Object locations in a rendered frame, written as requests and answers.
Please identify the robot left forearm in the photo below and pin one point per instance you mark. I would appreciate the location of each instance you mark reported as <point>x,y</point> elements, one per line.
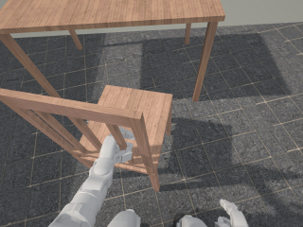
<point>83,209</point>

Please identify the chair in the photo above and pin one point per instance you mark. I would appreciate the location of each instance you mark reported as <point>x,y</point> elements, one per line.
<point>147,114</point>

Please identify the table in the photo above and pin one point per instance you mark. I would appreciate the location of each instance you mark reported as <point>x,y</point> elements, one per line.
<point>24,16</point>

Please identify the robot right thigh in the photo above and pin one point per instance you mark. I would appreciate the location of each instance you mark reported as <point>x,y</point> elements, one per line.
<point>190,222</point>

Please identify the robot right hand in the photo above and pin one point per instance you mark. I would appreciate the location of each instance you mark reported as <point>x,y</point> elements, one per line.
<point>237,218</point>

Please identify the robot right foot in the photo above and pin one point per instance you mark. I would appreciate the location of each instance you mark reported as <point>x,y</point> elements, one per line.
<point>177,218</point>

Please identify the robot left hand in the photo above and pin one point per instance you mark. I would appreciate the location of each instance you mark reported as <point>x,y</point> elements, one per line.
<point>110,148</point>

